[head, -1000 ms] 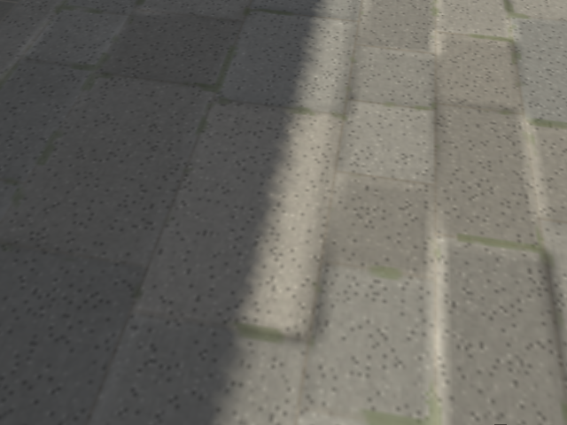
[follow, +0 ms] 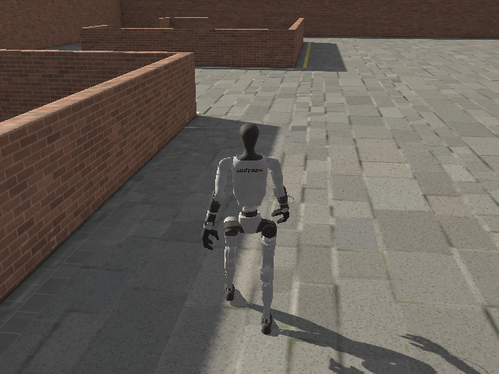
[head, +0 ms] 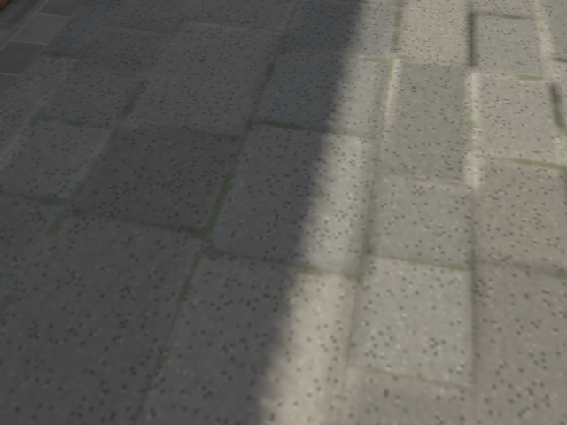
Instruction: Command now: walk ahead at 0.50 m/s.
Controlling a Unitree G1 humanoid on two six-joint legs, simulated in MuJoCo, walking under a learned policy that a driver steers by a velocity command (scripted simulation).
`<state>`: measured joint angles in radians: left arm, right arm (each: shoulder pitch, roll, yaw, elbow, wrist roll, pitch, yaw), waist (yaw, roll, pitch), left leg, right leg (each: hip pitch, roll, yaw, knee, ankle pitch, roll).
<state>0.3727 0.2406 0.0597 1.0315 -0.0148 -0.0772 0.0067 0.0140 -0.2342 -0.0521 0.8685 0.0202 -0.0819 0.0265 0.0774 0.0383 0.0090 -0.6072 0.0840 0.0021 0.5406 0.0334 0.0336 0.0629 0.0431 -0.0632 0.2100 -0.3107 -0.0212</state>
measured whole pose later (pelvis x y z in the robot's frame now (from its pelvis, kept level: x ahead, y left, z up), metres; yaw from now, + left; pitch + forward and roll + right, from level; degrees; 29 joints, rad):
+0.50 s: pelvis +0.28 +0.03 +0.00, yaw -10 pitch +1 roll +2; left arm 0.11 0.24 0.07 0.90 -0.02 -0.04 -0.02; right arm 0.31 -0.23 -0.07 0.99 -0.01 -0.10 -0.02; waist -0.05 -0.03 0.01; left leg 0.06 -0.04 0.22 0.19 -0.28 0.03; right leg -0.69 -0.10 0.02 0.70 0.06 -0.04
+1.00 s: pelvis +0.56 -0.07 +0.01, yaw -27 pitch +3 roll +0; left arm 0.33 0.26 0.08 0.81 -0.02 -0.05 0.01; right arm 0.00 -0.27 -0.06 0.77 0.00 -0.11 0.00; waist 0.07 0.04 0.02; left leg -0.64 0.07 -0.09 0.57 0.04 -0.05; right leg -0.12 0.11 0.14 0.36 -0.27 -0.09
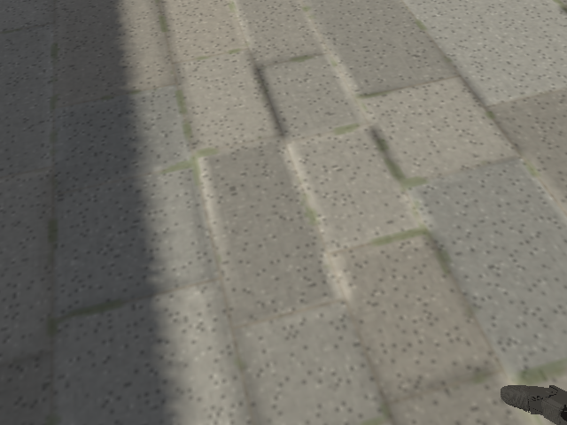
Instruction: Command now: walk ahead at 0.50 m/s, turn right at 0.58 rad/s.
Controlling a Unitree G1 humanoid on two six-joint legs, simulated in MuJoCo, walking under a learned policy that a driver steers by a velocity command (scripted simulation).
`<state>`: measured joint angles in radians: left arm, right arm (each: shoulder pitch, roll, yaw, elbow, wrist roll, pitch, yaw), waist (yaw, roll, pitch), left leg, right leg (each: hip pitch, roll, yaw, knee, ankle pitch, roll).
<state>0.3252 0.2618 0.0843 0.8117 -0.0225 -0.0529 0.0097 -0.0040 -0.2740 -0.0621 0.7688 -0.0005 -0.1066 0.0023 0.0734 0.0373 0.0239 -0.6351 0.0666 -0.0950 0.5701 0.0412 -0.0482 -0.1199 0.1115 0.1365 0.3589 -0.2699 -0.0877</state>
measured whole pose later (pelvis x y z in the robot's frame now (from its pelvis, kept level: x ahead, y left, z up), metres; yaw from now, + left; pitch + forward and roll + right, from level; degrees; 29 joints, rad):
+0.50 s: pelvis +0.24 +0.02 +0.00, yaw -11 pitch +2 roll +2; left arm 0.10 0.26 0.05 0.67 0.00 -0.03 -0.01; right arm 0.27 -0.27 -0.06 0.90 0.02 -0.06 0.01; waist -0.08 -0.03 0.03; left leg -0.14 0.00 0.08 0.36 -0.26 0.00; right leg -0.51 -0.03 0.04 0.58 -0.08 -0.01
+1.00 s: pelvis +0.32 +0.00 -0.01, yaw -12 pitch -1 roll +0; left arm 0.17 0.22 0.05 0.86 0.01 0.00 0.02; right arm 0.21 -0.24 -0.02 0.95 -0.01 -0.02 -0.02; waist 0.00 -0.01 0.02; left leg -0.21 0.04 0.01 0.55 -0.32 -0.03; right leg -0.30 0.00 0.01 0.52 -0.21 0.00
